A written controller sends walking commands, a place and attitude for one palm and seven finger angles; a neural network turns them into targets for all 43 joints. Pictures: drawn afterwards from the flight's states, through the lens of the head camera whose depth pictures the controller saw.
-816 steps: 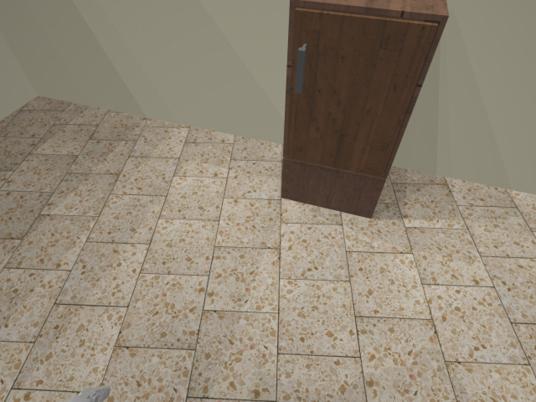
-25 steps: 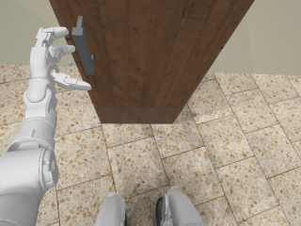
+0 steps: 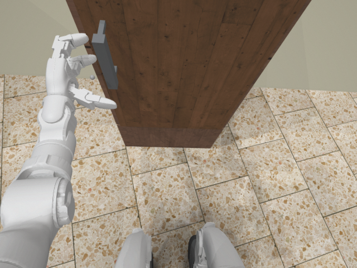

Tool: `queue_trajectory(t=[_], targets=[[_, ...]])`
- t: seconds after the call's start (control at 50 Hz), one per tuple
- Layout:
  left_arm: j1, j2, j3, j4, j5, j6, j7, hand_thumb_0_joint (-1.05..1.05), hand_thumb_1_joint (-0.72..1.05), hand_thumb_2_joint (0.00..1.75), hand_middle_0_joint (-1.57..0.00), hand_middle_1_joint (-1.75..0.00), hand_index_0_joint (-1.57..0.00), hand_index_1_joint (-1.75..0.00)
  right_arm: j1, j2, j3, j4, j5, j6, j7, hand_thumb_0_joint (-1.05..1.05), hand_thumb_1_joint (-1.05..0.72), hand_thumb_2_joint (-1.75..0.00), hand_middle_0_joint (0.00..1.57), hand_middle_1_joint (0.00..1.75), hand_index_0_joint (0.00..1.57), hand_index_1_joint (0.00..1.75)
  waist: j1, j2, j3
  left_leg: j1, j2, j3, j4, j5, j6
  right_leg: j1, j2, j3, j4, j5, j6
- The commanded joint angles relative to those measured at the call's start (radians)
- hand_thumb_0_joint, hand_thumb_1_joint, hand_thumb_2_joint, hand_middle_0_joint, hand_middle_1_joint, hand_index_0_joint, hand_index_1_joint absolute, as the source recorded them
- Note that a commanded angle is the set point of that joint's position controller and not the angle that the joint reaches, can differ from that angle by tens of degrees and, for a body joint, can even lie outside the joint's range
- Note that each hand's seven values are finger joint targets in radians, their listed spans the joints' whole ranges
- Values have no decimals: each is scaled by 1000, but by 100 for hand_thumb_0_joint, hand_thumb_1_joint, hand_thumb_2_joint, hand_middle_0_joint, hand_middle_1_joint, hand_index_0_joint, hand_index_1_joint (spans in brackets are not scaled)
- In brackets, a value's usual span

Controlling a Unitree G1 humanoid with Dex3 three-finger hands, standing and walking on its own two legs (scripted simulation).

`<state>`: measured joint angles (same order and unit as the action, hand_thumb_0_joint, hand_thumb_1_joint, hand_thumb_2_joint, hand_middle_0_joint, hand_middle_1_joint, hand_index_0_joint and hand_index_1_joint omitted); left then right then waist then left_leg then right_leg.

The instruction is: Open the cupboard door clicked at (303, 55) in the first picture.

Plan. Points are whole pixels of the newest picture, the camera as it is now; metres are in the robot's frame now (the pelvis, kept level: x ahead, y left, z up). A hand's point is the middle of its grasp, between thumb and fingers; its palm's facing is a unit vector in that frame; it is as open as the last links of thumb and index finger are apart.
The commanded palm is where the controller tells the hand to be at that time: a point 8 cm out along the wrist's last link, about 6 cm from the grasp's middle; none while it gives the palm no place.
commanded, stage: move the hooked fingers beside the handle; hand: left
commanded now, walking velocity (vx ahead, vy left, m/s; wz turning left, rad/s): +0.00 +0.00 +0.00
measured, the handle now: (108, 57) +0.56 +0.15 +0.04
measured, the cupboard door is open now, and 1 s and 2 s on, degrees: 0 0 0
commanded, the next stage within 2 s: none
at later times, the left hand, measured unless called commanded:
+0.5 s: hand (90, 76) +0.51 +0.18 +0.04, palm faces +0.01 -1.00 -0.02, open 15.1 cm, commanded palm +0.50 +0.18 +0.04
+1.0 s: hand (88, 76) +0.51 +0.18 +0.04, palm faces -0.02 -1.00 -0.02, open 14.9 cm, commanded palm +0.49 +0.22 +0.04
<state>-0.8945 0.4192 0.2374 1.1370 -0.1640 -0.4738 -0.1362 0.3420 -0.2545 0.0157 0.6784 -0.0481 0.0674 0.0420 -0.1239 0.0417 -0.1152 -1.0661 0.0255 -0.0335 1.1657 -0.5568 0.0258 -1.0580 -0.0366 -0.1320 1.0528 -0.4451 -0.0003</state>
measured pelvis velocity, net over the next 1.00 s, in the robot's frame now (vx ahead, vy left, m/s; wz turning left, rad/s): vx -0.01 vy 0.00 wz -0.04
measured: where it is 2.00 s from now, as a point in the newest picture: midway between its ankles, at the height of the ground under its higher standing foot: outside the picture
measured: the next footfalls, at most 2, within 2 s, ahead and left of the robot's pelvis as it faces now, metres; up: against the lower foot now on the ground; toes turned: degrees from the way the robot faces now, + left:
none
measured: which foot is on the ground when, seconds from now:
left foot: down 0.00-1.00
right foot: down 0.00-1.00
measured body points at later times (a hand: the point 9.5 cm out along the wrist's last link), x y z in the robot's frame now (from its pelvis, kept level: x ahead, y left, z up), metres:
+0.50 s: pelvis -0.01 +0.00 -0.01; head +0.15 +0.02 +0.41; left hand +0.50 +0.23 +0.05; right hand +0.00 -0.27 -0.12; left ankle -0.02 +0.09 -0.65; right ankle +0.02 -0.13 -0.65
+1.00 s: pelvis -0.01 +0.00 +0.00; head +0.15 +0.02 +0.42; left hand +0.50 +0.24 +0.05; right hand -0.01 -0.27 -0.12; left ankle -0.02 +0.09 -0.65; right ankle +0.02 -0.13 -0.65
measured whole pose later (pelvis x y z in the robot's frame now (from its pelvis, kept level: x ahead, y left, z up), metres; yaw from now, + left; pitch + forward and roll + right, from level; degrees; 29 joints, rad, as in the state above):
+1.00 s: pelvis -0.01 +0.00 +0.00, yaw -2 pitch +26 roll -4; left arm -0.88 0.52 0.39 1.16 -0.12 -0.45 -0.27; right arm 0.36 -0.27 0.05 0.63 -0.03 0.07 0.01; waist -0.16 0.04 -0.11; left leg -1.08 0.05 0.00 1.18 -0.56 0.03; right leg -1.09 -0.01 -0.09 1.07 -0.43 0.00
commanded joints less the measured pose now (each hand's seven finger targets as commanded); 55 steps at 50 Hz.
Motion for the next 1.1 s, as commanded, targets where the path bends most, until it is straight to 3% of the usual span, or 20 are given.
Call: queue_trajectory(t=[0.0,0.06,0.1,0.14,0.26,0.34,0.38,0.44,0.54,0.62,0.66,0.72,0.74,0.78,0.82,0.88,0.92,0.98,1.02,1.08], targets=[[-565,-84,-155,-272,61,-86,-104,0,-50,30,-30,-120,-30,-120,202,-177,-65,-18,-6,-14,-10,0,-90,-90,20,30,20,30,-153,169,-546,561,7,-92,-112,656,-40,93,80,37,-72,330,-35],[-565,-22,-112,-259,68,-86,-104,0,-50,30,-30,-120,-30,-120,209,-184,-64,-20,-5,-16,-14,0,-90,-90,20,30,20,30,-146,172,-544,536,2,-88,-111,625,-32,100,79,42,-67,323,-37],[-575,-48,-132,-283,67,-90,-108,0,-50,30,-30,-120,-30,-120,204,-176,-63,-22,-6,-18,-12,0,-90,-90,20,30,20,30,-142,206,-566,571,4,-89,-112,661,-41,93,79,40,-68,327,-37],[-549,-21,-104,-229,65,-78,-108,0,-50,30,-30,-120,-30,-120,205,-181,-61,-19,-3,-15,-13,0,-90,-90,20,30,20,30,-149,140,-523,512,1,-80,-111,595,-29,110,81,43,-75,321,-34],[-579,46,-66,-200,80,-77,-112,0,-50,30,-30,-120,-30,-120,212,-187,-54,-27,-4,-20,-20,0,-90,-90,20,30,20,30,-148,173,-506,473,-4,-77,-104,552,-23,91,78,49,-62,294,-38],[-585,73,-50,-196,81,-68,-120,0,-50,30,-30,-120,-30,-120,210,-189,-51,-32,-3,-18,-21,0,-90,-90,20,30,20,30,-146,166,-515,455,-3,-76,-103,529,-22,104,78,52,-59,291,-35],[-569,115,-13,-222,77,-71,-127,0,-50,30,-30,-120,-30,-120,215,-194,-52,-38,-2,-18,-22,0,-90,-90,20,30,20,30,-127,198,-565,481,-1,-75,-99,566,-26,110,76,55,-55,302,-36],[-565,80,-39,-226,70,-63,-136,0,-50,30,-30,-120,-30,-120,209,-189,-50,-43,1,-18,-22,0,-90,-90,20,30,20,30,-131,193,-550,483,0,-76,-105,554,-27,105,79,51,-60,290,-35],[-570,130,-1,-205,69,-54,-135,0,-50,30,-30,-120,-30,-120,213,-196,-46,-44,3,-22,-28,0,-90,-90,20,30,20,30,-136,163,-531,432,-3,-70,-105,495,-18,116,78,58,-62,276,-32],[-527,177,39,-237,65,-64,-142,0,-50,30,-30,-120,-30,-120,214,-194,-45,-55,4,-22,-26,0,-90,-90,20,30,20,30,-108,188,-571,457,-1,-64,-104,553,-23,149,81,60,-57,311,-33],[-509,171,36,-208,61,-60,-147,0,-50,30,-30,-120,-30,-120,215,-195,-43,-59,7,-21,-28,0,-90,-90,20,30,20,30,-119,161,-532,437,1,-66,-107,538,-19,135,84,56,-58,300,-33],[-507,240,87,-222,64,-63,-149,0,-50,30,-30,-120,-30,-120,210,-199,-41,-61,10,-19,-32,0,-90,-90,20,30,20,30,-99,164,-536,409,0,-57,-110,508,-17,168,81,66,-58,301,-32],[-515,210,62,-236,62,-63,-152,0,-50,30,-30,-120,-30,-120,208,-196,-41,-64,10,-20,-32,0,-90,-90,20,30,20,30,-108,177,-541,424,-1,-58,-112,519,-18,161,82,65,-59,304,-31],[-473,246,101,-231,58,-68,-154,0,-50,30,-30,-120,-30,-120,212,-198,-43,-67,10,-18,-33,0,-90,-90,20,30,20,30,-90,181,-565,445,3,-59,-107,564,-23,168,83,63,-54,321,-32],[-466,232,92,-234,53,-65,-159,0,-50,30,-30,-120,-30,-120,208,-195,-42,-69,13,-17,-34,0,-90,-90,20,30,20,30,-97,157,-539,429,4,-52,-110,551,-19,176,83,65,-62,327,-27],[-463,283,130,-235,51,-65,-164,0,-50,30,-30,-120,-30,-120,207,-199,-39,-71,14,-15,-37,0,-90,-90,20,30,20,30,-84,170,-545,419,4,-52,-107,563,-20,188,84,68,-54,339,-30],[-447,296,139,-204,54,-58,-167,0,-50,30,-30,-120,-30,-120,204,-199,-37,-74,17,-13,-42,0,-90,-90,20,30,20,30,-93,124,-512,372,3,-44,-108,519,-12,203,83,73,-57,332,-25],[-423,351,189,-229,50,-62,-177,0,-50,30,-30,-120,-30,-120,205,-202,-38,-85,16,-15,-45,0,-90,-90,20,30,20,30,-68,157,-572,377,0,-37,-98,549,-13,236,81,80,-45,364,-27],[-415,348,186,-219,46,-53,-187,0,-50,30,-30,-120,-30,-120,200,-199,-35,-88,20,-13,-47,0,-90,-90,20,30,20,30,-74,143,-533,359,2,-35,-100,545,-11,238,82,81,-49,370,-25],[-399,370,205,-236,38,-49,-200,0,-50,30,-30,-120,-30,-120,200,-203,-36,-95,22,-10,-49,0,-90,-90,20,30,20,30,-65,146,-565,375,5,-38,-96,574,-12,240,82,81,-41,383,-25]])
